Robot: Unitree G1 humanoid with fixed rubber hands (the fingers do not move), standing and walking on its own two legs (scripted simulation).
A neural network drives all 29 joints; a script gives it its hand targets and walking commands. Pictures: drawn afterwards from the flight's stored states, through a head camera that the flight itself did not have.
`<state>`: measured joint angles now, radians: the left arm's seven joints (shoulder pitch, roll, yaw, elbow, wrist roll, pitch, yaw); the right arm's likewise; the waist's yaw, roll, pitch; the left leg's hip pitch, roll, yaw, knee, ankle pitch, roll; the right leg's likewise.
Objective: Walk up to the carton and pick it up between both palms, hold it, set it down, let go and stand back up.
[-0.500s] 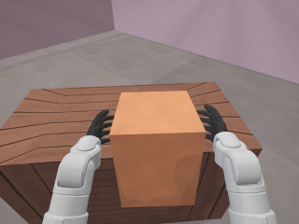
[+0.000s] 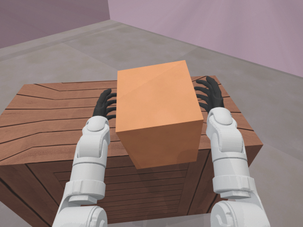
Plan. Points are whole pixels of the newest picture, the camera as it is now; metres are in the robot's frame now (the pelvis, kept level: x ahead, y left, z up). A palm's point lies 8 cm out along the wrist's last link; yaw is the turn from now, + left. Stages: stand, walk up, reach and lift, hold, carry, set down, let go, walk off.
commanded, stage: hold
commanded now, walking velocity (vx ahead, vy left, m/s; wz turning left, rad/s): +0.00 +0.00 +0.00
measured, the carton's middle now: (159, 118) +0.44 -0.01 +0.08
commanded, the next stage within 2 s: none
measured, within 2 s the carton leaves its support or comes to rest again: neither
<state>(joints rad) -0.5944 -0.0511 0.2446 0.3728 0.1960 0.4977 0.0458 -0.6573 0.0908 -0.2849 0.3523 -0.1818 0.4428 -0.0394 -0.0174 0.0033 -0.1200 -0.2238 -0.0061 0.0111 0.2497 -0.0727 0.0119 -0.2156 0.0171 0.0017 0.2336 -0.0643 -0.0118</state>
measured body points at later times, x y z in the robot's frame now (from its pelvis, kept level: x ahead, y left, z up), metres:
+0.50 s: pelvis +0.00 -0.02 +0.00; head -0.03 -0.02 +0.45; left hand +0.35 +0.13 +0.15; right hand +0.34 -0.16 +0.17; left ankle +0.03 +0.11 -0.75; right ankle +0.03 -0.11 -0.75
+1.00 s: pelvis +0.00 +0.00 +0.00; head -0.02 -0.01 +0.45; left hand +0.36 +0.15 +0.17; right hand +0.36 -0.15 +0.18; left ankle +0.03 +0.11 -0.75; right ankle +0.03 -0.11 -0.75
